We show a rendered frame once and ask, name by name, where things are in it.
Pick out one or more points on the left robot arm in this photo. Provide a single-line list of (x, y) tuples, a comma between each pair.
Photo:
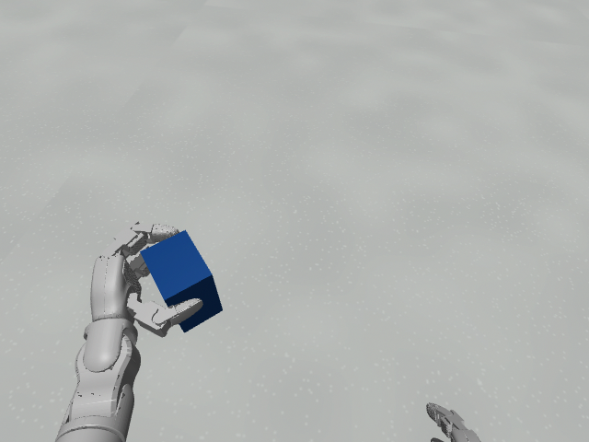
[(106, 366)]

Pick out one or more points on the carton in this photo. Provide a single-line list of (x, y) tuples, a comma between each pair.
[(180, 274)]

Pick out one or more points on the left robot hand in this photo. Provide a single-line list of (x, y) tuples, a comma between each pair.
[(116, 291)]

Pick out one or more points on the right robot hand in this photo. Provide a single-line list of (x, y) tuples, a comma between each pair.
[(451, 423)]

